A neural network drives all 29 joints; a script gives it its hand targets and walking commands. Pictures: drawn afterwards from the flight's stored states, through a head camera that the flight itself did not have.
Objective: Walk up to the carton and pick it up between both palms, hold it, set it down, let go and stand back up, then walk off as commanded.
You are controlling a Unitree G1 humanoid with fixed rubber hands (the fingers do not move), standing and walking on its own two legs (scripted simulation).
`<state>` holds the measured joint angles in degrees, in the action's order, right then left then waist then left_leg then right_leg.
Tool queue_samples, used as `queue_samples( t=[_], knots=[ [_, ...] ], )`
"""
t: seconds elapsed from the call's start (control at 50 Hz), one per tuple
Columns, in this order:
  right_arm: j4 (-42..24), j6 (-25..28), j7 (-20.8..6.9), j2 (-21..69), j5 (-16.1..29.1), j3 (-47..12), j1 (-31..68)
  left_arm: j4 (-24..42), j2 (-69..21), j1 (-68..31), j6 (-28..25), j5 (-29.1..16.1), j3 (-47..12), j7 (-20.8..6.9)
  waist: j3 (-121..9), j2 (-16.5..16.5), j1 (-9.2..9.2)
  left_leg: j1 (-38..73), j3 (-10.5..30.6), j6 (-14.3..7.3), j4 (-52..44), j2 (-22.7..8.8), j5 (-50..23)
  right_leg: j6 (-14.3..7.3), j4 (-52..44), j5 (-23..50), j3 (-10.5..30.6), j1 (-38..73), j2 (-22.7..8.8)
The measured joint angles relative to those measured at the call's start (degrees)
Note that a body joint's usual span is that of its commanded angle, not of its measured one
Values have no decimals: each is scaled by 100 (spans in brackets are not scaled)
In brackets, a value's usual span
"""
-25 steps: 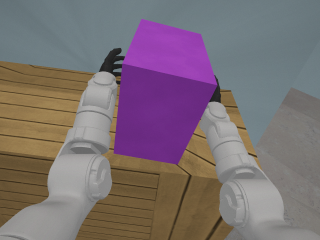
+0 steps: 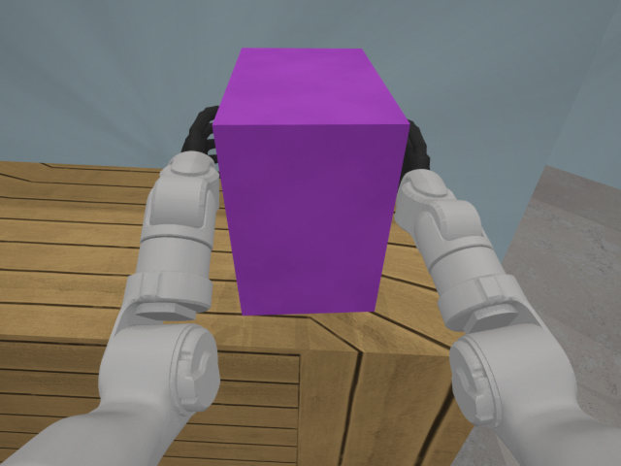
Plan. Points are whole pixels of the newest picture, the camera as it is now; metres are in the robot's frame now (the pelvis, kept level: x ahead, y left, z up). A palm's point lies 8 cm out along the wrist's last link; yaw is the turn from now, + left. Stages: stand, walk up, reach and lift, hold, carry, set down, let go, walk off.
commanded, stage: reach and lift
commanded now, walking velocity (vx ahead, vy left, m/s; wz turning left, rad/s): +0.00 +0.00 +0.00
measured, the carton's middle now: (305, 174) +0.43 -0.02 +0.23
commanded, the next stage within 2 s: hold in 0.96 s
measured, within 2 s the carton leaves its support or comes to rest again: neither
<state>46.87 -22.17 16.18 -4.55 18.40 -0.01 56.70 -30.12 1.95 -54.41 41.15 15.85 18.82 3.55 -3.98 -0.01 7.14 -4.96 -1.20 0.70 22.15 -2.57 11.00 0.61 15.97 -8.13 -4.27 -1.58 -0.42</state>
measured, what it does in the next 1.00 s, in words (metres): stands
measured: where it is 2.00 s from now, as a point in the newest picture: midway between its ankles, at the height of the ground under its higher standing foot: outside the picture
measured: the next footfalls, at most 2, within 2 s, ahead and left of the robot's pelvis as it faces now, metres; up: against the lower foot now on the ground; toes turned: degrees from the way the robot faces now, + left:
none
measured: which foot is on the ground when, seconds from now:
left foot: down 0.00-1.00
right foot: down 0.00-1.00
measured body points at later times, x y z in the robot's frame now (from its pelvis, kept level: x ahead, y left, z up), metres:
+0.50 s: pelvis +0.01 +0.00 +0.00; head -0.07 +0.00 +0.44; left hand +0.41 +0.13 +0.29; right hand +0.40 -0.14 +0.28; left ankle +0.02 +0.12 -0.75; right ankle +0.01 -0.13 -0.75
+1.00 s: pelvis +0.00 -0.01 +0.00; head -0.09 -0.01 +0.44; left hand +0.39 +0.13 +0.31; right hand +0.39 -0.14 +0.32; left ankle +0.02 +0.12 -0.75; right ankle +0.01 -0.13 -0.75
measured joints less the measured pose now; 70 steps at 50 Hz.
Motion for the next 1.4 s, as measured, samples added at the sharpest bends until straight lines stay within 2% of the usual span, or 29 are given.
queue_samples(
  t=[0.08, 0.16, 0.24, 0.42, 0.72, 0.82, 0.94, 1.02, 1.12, 1.22, 1.4],
  knots=[
    [-144, -290, 38, -110, 155, -188, -2, 213, -74, 131, 210, -55, 21, 46, -65, 42, -18, -19, 31, 2, 69, -3, 53, -2, 52, -47, 2, -7, 12],
    [45, -568, 51, -103, 107, -71, 223, -35, -46, -35, 341, -108, 165, 48, -129, 56, -83, -83, 58, -1, 75, 20, 49, -5, 152, -99, 8, -109, -2],
    [-41, -708, 122, -166, 212, -125, 368, 12, 109, -97, 414, -335, -41, 118, -299, 108, -135, -275, 116, 15, 90, 27, 32, -17, 156, -99, -10, -277, 7],
    [142, -989, 233, -187, 383, -119, 640, -71, 183, -266, 674, -338, 71, 43, -396, 172, -69, -227, 235, 30, 59, 59, 63, -18, 94, -145, -53, -179, 11],
    [-505, -1375, 439, -425, 762, -456, 486, 461, 82, -39, 853, -447, -31, 96, -511, 331, -93, -332, 235, 53, 174, 6, 149, -33, 90, -134, 82, -264, 103],
    [-220, -1511, 438, -346, 649, -276, 711, 181, 42, -294, 926, -353, 326, 51, -515, 294, -157, -245, 238, 56, 72, 17, 85, -46, 89, -121, 118, -229, 105],
    [-96, -1533, 464, -323, 635, -257, 875, 48, 207, -432, 956, -444, 245, 12, -632, 255, -170, -336, 306, 83, 67, 16, 31, -69, 79, -82, 99, -300, 126],
    [174, -1600, 446, -317, 570, -75, 1088, -281, 214, -682, 946, -339, 400, -33, -650, 209, -223, -344, 314, 81, 55, 25, 3, -74, 108, -74, 121, -329, 127],
    [545, -1614, 362, -366, 553, -60, 1311, -533, 273, -841, 973, -284, 316, -39, -708, 173, -256, -405, 333, 88, 58, 27, -25, -82, 113, -51, 139, -389, 138],
    [689, -1604, 324, -416, 582, -26, 1422, -577, 297, -863, 963, -350, 174, 20, -759, 196, -224, -505, 381, 95, 139, 24, -4, -87, 130, -47, 130, -447, 156],
    [800, -1653, 294, -472, 603, -150, 1476, -741, 249, -929, 911, -334, 313, 52, -834, 218, -217, -509, 382, 101, 137, 15, 8, -90, 131, -50, 193, -464, 186]
  ],
)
